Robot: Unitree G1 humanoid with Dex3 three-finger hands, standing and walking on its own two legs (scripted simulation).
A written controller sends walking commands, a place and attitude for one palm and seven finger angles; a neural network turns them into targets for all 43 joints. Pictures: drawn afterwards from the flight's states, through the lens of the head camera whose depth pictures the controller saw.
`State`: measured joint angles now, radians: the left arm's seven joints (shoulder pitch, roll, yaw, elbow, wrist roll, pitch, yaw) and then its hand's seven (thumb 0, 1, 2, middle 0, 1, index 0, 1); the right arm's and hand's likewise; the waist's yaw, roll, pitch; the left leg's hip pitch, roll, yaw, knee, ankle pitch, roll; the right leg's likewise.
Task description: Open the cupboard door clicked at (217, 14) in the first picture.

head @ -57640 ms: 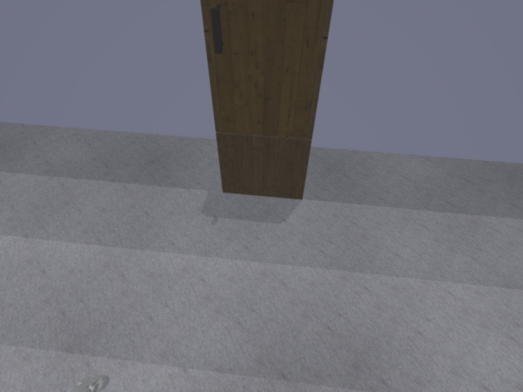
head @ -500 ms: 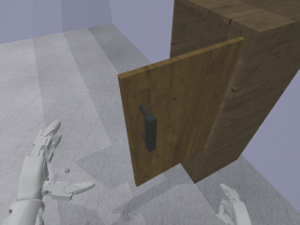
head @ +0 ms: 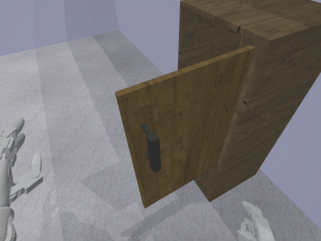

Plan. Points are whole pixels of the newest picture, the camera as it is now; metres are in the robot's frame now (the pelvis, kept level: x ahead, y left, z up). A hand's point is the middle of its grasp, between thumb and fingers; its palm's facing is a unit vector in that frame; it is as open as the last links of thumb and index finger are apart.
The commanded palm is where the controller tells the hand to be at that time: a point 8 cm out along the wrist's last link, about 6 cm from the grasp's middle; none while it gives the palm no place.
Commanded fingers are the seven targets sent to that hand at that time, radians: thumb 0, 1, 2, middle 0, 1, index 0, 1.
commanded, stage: draw the hand back to the body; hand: left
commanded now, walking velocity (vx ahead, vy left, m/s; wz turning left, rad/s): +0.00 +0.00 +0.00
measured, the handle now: (150, 148) +0.32 +0.07 +0.07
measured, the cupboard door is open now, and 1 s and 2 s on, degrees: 92 92 92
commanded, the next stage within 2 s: step back with the hand held close in 0.32 s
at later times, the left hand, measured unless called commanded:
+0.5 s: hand (37, 174) +0.18 +0.26 +0.15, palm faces +0.46 -0.79 -0.42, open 7.4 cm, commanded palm +0.13 +0.30 +0.17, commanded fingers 0.00 0.90 0.90 -0.20 -0.30 -0.20 -0.30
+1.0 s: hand (4, 208) +0.12 +0.28 +0.15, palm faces +0.38 -0.77 -0.51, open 7.4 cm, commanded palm +0.06 +0.32 +0.17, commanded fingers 0.00 0.90 0.90 -0.20 -0.30 -0.20 -0.30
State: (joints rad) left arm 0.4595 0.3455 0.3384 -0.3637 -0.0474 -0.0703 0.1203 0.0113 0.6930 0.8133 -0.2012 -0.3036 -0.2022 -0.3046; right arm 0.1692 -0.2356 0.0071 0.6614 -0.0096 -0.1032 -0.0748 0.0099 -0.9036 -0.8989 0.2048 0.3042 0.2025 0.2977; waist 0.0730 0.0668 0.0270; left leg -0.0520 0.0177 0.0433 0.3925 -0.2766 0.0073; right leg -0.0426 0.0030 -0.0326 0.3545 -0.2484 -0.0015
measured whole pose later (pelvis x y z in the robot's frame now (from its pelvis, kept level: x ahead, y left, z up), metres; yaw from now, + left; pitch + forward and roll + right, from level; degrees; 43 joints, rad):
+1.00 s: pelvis -0.09 +0.02 -0.01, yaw -1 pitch -1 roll +0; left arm 0.56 0.43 0.43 -0.53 -0.02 -0.17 0.14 0.02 0.89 0.90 -0.21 -0.30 -0.21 -0.31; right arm 0.18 -0.22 0.00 0.54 0.00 -0.04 -0.09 0.01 -0.90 -0.90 0.20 0.30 0.20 0.30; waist 0.02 -0.01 0.06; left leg -0.31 -0.01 0.08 0.53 -0.22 0.05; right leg -0.31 -0.03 0.01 0.51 -0.18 0.03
